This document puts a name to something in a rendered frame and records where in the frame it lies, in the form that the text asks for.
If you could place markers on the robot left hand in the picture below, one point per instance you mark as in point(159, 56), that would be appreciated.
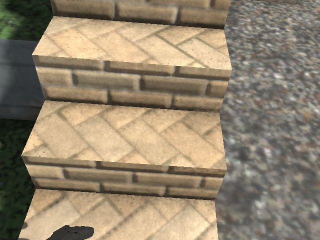
point(72, 233)

